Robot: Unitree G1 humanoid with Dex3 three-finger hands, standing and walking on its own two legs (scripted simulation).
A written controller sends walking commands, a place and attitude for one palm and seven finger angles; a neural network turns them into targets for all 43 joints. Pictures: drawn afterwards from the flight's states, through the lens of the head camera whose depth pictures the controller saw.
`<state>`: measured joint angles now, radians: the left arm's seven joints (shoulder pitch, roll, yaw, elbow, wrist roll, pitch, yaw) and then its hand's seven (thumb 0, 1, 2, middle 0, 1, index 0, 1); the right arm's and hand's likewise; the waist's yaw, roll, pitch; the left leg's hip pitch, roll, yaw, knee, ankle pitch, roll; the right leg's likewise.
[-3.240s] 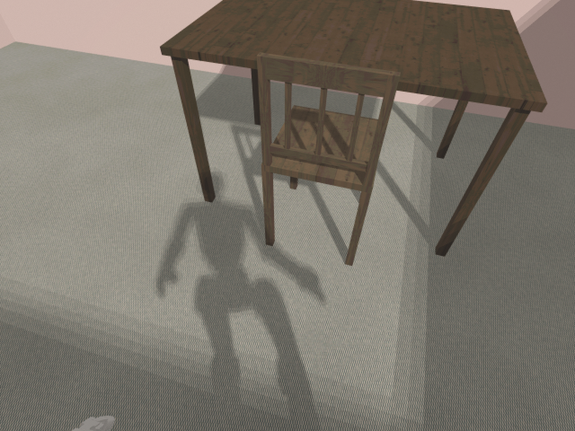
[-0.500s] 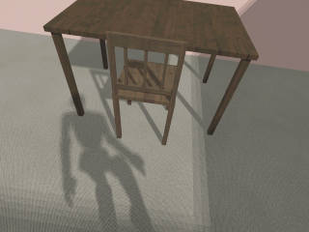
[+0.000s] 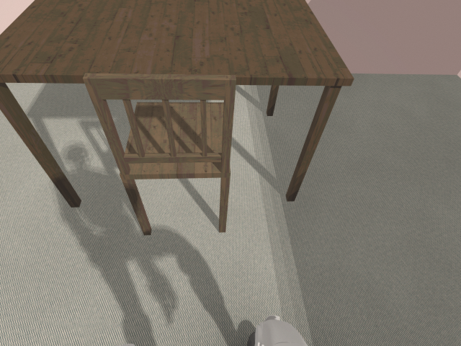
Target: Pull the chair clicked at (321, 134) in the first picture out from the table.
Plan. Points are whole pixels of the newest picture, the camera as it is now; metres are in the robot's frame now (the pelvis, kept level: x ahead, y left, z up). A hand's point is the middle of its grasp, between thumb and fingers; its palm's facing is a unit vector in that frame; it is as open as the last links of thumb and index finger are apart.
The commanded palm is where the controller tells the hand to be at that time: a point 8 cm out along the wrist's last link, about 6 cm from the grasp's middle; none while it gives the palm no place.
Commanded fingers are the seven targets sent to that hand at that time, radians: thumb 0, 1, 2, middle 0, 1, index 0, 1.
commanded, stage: take the last steps up to it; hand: left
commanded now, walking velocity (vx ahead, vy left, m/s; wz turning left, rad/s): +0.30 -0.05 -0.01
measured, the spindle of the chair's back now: (169, 129) +0.72 +0.17 -0.11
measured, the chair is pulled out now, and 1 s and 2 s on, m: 0.00 0.00 0.00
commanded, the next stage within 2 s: come to a stop and stand still in 0.48 s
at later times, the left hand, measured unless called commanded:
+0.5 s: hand (152, 343) +0.16 +0.15 -0.18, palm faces +0.12 -0.98 -0.16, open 7.3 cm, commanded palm none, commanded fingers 0.00 0.90 0.90 -0.20 -0.30 -0.20 -0.30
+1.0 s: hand (170, 290) +0.26 +0.12 -0.17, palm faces +0.04 -0.97 -0.25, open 7.4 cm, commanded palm none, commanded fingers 0.00 0.90 0.90 -0.20 -0.30 -0.20 -0.30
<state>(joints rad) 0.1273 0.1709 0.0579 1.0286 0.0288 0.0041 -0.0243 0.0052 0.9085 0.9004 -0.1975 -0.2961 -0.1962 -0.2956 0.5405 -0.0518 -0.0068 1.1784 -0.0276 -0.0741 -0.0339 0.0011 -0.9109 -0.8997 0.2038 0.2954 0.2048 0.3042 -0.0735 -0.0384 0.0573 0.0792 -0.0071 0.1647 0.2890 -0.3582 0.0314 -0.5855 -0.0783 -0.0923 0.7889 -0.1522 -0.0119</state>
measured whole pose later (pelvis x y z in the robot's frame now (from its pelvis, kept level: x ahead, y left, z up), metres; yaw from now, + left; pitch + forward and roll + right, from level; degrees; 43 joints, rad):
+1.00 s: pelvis +0.25 -0.06 -0.01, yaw +0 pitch -1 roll +1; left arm 0.25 0.15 0.04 1.06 0.03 0.00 0.03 0.00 0.91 0.90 -0.20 -0.30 -0.20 -0.30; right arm 0.19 -0.17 -0.06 1.06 -0.01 0.04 -0.03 0.00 -0.93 -0.90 0.20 0.30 0.21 0.30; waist 0.01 0.02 0.07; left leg -0.29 0.06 0.09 0.64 -0.40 -0.03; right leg -0.27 -0.03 -0.06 0.59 -0.31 -0.03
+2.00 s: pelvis +0.19 -0.04 -0.01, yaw -1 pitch +1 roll -1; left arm 0.24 0.14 0.01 1.10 0.02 -0.02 0.04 0.01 0.93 0.90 -0.20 -0.30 -0.20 -0.30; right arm 0.36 -0.14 -0.02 1.12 -0.02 0.00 -0.02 0.00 -0.91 -0.90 0.20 0.30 0.20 0.30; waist -0.06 0.06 0.04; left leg -0.25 0.05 0.03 0.59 -0.36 -0.02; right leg -0.26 0.02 -0.04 0.55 -0.32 -0.03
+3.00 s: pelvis +0.22 -0.04 -0.01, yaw +1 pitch -1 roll -1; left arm 0.36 0.14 0.03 1.10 0.02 -0.02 0.02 0.00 0.90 0.90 -0.20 -0.30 -0.20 -0.30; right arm 0.36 -0.12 0.00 1.14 -0.03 0.00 -0.01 0.00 -0.91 -0.90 0.20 0.30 0.20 0.30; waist 0.01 0.00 0.00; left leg -0.17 0.04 0.01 0.58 -0.40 -0.01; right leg -0.18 0.01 -0.06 0.56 -0.38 -0.03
